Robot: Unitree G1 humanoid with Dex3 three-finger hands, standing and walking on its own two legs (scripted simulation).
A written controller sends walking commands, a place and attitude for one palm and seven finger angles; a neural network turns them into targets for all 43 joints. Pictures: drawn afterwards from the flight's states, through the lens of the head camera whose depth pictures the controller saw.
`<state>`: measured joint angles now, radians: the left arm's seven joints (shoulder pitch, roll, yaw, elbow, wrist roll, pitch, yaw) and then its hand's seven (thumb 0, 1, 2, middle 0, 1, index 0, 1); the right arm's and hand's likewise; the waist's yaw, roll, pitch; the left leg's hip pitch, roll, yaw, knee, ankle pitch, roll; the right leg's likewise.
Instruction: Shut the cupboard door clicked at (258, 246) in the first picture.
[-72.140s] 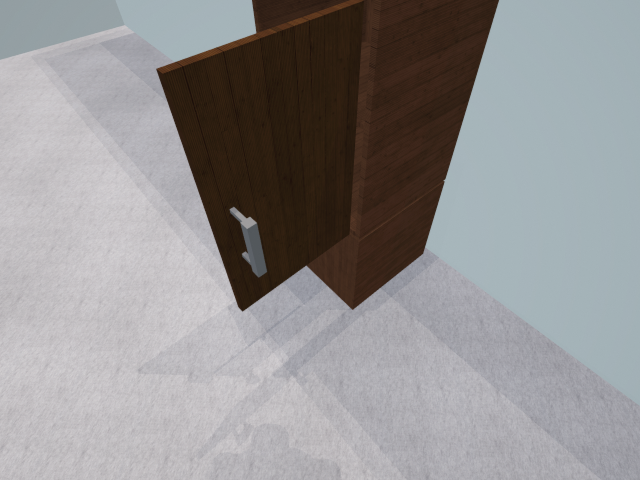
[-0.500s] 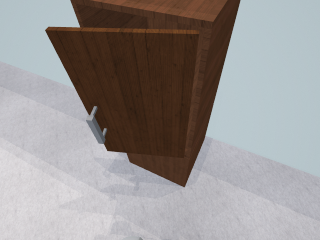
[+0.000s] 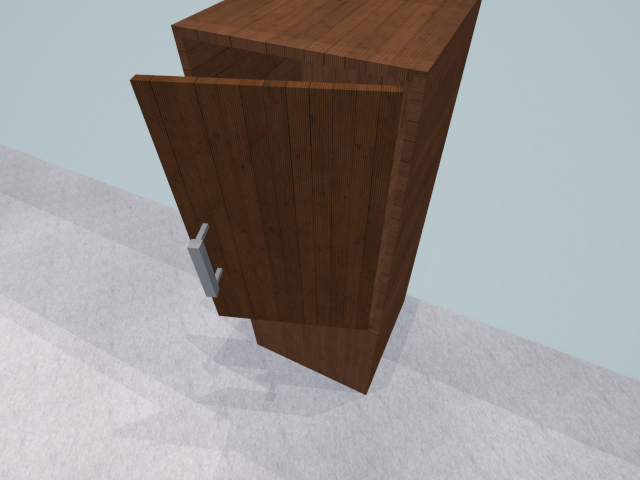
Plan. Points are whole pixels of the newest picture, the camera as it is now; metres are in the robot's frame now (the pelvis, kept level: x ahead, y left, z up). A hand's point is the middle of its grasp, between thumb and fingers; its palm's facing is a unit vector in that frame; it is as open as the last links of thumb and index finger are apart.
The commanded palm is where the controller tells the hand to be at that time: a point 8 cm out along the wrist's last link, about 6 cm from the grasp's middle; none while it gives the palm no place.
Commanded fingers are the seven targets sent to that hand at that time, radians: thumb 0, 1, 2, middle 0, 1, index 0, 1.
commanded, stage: look again from close up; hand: left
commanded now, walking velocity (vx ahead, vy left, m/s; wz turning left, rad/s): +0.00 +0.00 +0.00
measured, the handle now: (208, 261) +0.51 +0.25 -0.09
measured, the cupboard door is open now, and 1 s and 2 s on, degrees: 19 19 19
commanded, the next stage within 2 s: shuffle to correct the standing spot in 0.30 s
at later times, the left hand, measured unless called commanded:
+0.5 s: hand out of the picture -0.02 +0.17 -0.17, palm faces +0.01 -0.99 -0.15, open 7.4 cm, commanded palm none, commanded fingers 0.00 0.90 0.90 -0.20 -0.30 -0.20 -0.30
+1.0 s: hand out of the picture +0.07 +0.23 -0.18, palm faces +0.01 -0.98 -0.21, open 7.4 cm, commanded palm none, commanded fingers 0.00 0.90 0.90 -0.20 -0.30 -0.20 -0.30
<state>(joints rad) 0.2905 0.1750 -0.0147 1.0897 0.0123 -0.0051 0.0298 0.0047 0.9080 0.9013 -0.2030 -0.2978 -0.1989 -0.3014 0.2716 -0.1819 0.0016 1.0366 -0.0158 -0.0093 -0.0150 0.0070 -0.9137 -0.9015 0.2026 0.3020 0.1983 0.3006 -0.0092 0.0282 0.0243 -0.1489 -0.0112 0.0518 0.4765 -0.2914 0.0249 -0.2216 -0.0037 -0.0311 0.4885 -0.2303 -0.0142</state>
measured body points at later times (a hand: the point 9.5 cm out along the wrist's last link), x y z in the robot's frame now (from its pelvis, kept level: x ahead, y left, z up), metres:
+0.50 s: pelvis +0.00 +0.01 +0.00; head +0.00 +0.01 +0.45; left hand -0.02 +0.22 -0.16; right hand -0.03 -0.20 -0.16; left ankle -0.02 +0.10 -0.74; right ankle +0.02 -0.11 -0.74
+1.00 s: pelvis +0.04 +0.06 -0.01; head +0.05 +0.06 +0.44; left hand +0.07 +0.28 -0.17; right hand +0.02 -0.16 -0.17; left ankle -0.02 +0.10 -0.74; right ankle +0.02 -0.11 -0.74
